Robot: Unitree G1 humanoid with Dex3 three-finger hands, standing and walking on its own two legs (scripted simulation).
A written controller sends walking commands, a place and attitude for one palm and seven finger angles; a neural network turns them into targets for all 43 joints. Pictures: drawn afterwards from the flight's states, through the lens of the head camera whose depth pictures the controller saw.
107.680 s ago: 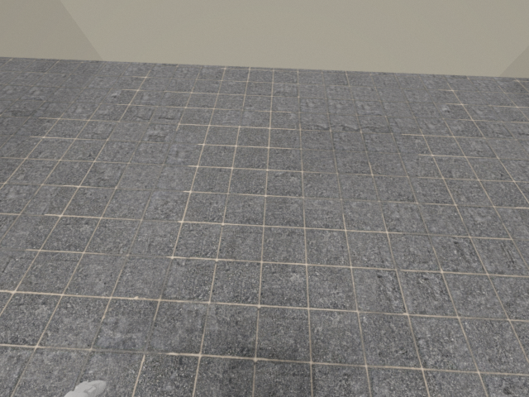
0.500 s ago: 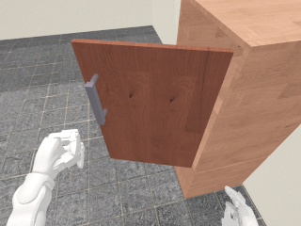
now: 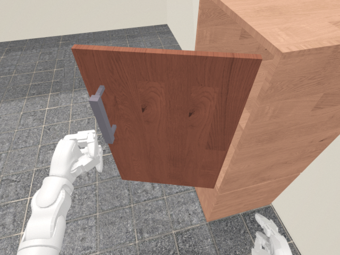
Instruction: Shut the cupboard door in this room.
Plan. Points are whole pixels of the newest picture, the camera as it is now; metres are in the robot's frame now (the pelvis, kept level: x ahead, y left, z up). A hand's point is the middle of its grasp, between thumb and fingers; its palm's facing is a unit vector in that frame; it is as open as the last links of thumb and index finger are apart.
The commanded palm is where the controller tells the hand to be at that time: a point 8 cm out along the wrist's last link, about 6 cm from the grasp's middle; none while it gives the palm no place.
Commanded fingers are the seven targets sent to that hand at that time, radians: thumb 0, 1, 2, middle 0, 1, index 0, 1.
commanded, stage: bring the fist close to the handle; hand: left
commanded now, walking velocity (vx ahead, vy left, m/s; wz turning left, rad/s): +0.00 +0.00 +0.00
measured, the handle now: (105, 116) +0.43 +0.19 +0.09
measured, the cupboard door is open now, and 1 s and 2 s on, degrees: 70 69 53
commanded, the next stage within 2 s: push the door shut along its arc in 0.58 s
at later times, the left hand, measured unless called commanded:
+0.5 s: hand (102, 150) +0.32 +0.17 +0.09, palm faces -0.04 -1.00 -0.03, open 3.1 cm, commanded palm +0.30 +0.22 +0.10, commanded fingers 0.00 0.90 0.90 -1.30 -1.50 -1.30 -1.50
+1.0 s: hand (112, 137) +0.36 +0.16 +0.09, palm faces -0.12 -0.99 -0.04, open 3.1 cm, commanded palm +0.35 +0.21 +0.10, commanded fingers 0.00 0.90 0.90 -1.30 -1.50 -1.30 -1.50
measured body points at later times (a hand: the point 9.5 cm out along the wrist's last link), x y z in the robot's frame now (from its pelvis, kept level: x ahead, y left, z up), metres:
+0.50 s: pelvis +0.00 +0.01 +0.00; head +0.02 +0.00 +0.45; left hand +0.32 +0.23 +0.10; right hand +0.14 -0.24 -0.09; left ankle -0.01 +0.08 -0.71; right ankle -0.01 -0.10 -0.71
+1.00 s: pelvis -0.01 +0.00 +0.00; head +0.02 +0.00 +0.45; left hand +0.36 +0.21 +0.10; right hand +0.13 -0.24 -0.09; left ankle -0.01 +0.08 -0.71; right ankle -0.01 -0.10 -0.71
